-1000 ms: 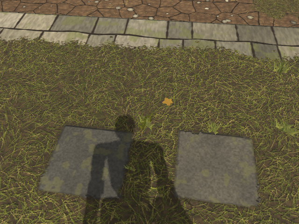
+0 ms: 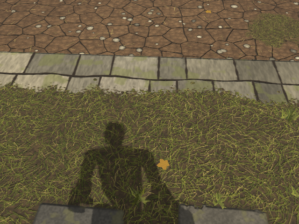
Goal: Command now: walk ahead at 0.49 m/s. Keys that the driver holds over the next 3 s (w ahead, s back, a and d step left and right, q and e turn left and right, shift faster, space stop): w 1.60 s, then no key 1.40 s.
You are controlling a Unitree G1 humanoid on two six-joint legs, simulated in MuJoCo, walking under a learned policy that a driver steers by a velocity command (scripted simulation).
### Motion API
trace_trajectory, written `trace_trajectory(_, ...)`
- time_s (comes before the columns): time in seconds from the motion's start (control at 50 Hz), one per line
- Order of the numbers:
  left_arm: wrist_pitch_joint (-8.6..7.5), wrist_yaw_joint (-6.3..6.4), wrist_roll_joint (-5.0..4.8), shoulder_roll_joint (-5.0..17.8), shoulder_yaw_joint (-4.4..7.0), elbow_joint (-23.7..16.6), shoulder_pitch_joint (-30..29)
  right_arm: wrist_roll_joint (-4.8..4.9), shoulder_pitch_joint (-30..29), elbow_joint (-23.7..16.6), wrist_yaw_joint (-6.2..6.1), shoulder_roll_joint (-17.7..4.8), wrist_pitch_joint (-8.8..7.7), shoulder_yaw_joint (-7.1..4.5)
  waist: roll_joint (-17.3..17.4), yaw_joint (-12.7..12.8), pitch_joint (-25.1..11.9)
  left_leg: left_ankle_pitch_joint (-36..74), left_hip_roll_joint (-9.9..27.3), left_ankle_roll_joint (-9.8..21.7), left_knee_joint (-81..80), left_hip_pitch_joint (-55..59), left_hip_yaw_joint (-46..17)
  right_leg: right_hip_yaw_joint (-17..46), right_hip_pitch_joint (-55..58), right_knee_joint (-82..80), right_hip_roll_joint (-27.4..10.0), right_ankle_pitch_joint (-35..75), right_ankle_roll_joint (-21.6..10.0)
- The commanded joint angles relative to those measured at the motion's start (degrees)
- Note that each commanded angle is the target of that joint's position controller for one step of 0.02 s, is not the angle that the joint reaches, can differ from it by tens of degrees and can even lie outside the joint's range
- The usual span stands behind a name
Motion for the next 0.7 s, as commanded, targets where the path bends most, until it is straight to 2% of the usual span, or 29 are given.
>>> trace_trajectory(0.02,-0.08,0.14,0.57,2.50,0.72,-2.50,0.89,0.21,-1.98,-3.29,-1.21,-7.99,-0.79,-1.32,3.78,2.29,3.31,5.23,16.20,9.68,-10.74,-5.06,-11.54,0.18,-1.18,-9.24,-1.83,9.52,1.24)
trace_trajectory(0.1,-0.61,-0.69,-0.08,1.62,0.29,-4.79,-8.00,1.09,2.50,-2.26,-1.90,-9.42,-0.10,-1.56,4.40,-1.00,3.65,5.01,15.52,7.48,-10.05,-0.42,-9.02,-2.32,1.49,-24.26,1.08,16.03,1.74)
trace_trajectory(0.16,-0.85,-1.72,-0.59,1.90,0.06,-6.53,-12.64,1.47,5.37,-1.00,-1.97,-9.70,0.60,-1.75,4.91,-2.60,4.92,4.01,17.54,7.20,-7.80,5.21,-9.49,-2.48,1.04,-29.60,2.03,13.69,1.44)
trace_trajectory(0.2,-1.27,-2.50,-0.69,2.61,0.14,-7.63,-14.01,1.49,6.03,-0.52,-2.10,-9.90,1.20,-1.98,5.25,-2.39,5.19,4.70,19.36,6.61,-5.39,9.01,-10.26,-2.36,1.22,-32.17,2.55,9.63,0.14)
trace_trajectory(0.24,-1.76,-2.96,-0.68,4.07,0.67,-7.56,-11.34,1.53,4.98,-0.60,-2.21,-10.75,1.80,-2.35,6.38,-0.22,3.71,10.51,20.26,5.58,-1.54,10.79,-10.64,-3.38,6.44,-34.38,3.98,5.20,-1.50)
trace_trajectory(0.26,-1.94,-2.92,-0.59,5.54,1.51,-6.40,-6.63,1.41,3.56,-0.96,-2.22,-10.92,2.09,-2.33,6.72,2.76,1.04,19.94,18.90,4.53,4.05,10.39,-9.22,-4.99,13.51,-35.65,5.85,4.14,-2.66)
trace_trajectory(0.28,-2.05,-2.59,-0.57,8.45,3.10,-3.29,3.42,0.90,2.93,-1.42,-2.18,-9.43,2.33,-1.77,5.69,7.08,-5.07,26.49,15.42,2.97,15.76,7.16,-6.46,-5.30,26.68,-35.73,6.73,4.65,-4.51)
trace_trajectory(0.3,-1.93,-2.06,0.11,13.83,4.48,-1.14,15.11,-0.27,3.16,-3.32,-2.19,-7.05,2.11,-0.59,-1.78,10.59,-14.83,13.11,11.22,0.59,35.73,-4.98,-2.78,8.29,44.94,-35.21,-4.95,5.55,-8.85)
trace_trajectory(0.32,-1.62,-2.64,0.49,16.65,5.01,0.25,17.87,0.58,10.15,-3.11,-1.52,0.53,0.65,1.40,-17.81,6.67,-20.87,-22.02,1.05,-2.37,53.20,-27.75,-4.24,34.97,62.43,-43.13,-15.40,-5.72,-17.11)
trace_trajectory(0.34,-1.81,-2.70,0.33,10.37,3.35,-0.48,16.17,1.97,6.88,-2.62,-1.40,-6.58,-0.68,-0.11,-10.56,8.05,-18.06,-23.59,4.21,-1.12,60.34,-33.98,-11.61,36.93,60.17,-46.18,-14.19,-9.40,-14.94)
trace_trajectory(0.36,-1.91,-2.54,0.17,7.88,2.50,-1.68,10.65,2.93,1.29,-4.42,-1.27,-9.66,-1.42,-0.98,-6.89,7.06,-10.68,-17.98,7.11,-0.06,60.60,-36.47,-10.62,27.89,52.70,-46.63,-12.55,-4.63,-12.34)
trace_trajectory(0.38,-1.83,-2.65,0.30,6.74,1.93,-2.80,5.51,2.53,-1.41,-4.99,-1.68,-9.31,-1.41,-1.04,-1.42,5.05,-7.23,-12.53,10.16,-0.32,58.26,-33.66,-8.96,21.04,44.64,-48.02,-10.45,2.55,-11.27)
trace_trajectory(0.4,-1.77,-2.91,0.60,5.22,1.50,-3.15,2.99,1.51,-2.83,-5.23,-1.97,-8.52,-0.98,-1.39,0.63,3.59,-4.05,-9.17,11.82,-0.62,55.05,-31.62,-8.41,16.32,38.47,-50.18,-8.17,6.40,-10.77)
trace_trajectory(0.42,-1.88,-3.04,1.05,4.68,1.30,-2.75,2.43,1.32,-1.57,-5.25,-1.95,-7.32,-0.25,-1.45,-1.57,1.87,-3.59,-7.36,13.24,-0.96,52.88,-28.09,-8.67,13.39,34.83,-51.75,-7.03,8.76,-10.75)
trace_trajectory(0.44,-1.98,-3.18,0.96,4.06,1.22,-2.17,2.83,1.32,-0.51,-4.89,-1.96,-6.20,0.47,-1.41,-1.74,1.19,-2.91,-6.69,13.52,-1.39,51.18,-26.48,-8.34,11.21,33.05,-53.11,-5.86,10.42,-10.91)
trace_trajectory(0.48,-2.18,-2.92,0.82,4.95,1.46,-0.77,4.68,1.29,-1.22,-5.13,-2.14,-5.35,1.43,-1.56,-1.16,0.49,-1.20,-4.72,13.70,-2.16,48.09,-27.55,-7.43,7.49,31.47,-54.69,-4.80,14.22,-11.15)
trace_trajectory(0.52,-1.96,-2.30,0.81,6.38,1.84,0.20,6.67,0.78,-5.37,-6.65,-2.24,-5.40,1.77,-1.75,-0.24,1.16,0.41,-0.11,13.97,-3.12,42.87,-31.62,-7.17,5.62,32.24,-55.64,-4.98,17.17,-11.24)
trace_trajectory(0.56,-1.43,-1.67,0.69,6.52,1.83,0.97,8.37,0.58,-9.56,-8.06,-2.12,-4.91,1.72,-1.77,-0.37,2.07,1.24,5.09,13.81,-3.72,36.43,-33.63,-6.79,3.92,33.31,-56.32,-4.44,16.94,-10.67)
trace_trajectory(0.64,-1.02,-1.00,0.21,7.22,1.85,2.33,11.27,0.90,-17.45,-10.14,-1.55,-4.00,1.26,-1.42,-1.00,4.41,3.14,13.52,11.83,-3.58,23.71,-31.30,-4.79,0.69,34.23,-57.48,-2.96,13.46,-9.04)
trace_trajectory(0.7,-0.55,-0.87,-0.11,7.46,1.99,4.06,14.19,1.29,-22.19,-11.66,-0.87,-4.02,0.99,-1.19,-1.16,5.93,4.87,13.16,10.79,-3.11,18.66,-31.81,-4.18,0.53,38.62,-56.56,-4.38,12.13,-8.95)
Next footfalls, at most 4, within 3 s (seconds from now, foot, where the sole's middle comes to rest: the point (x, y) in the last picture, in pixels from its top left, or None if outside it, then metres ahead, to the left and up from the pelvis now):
0.28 right None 0.34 -0.16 -0.78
0.86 left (135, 197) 0.65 0.07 -0.78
1.44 right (177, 141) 0.97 -0.16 -0.78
1.90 left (136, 113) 1.18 0.07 -0.78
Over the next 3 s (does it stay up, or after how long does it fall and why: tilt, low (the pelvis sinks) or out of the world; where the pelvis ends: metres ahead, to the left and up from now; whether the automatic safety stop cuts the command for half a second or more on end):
stays up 1.10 -0.07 -0.01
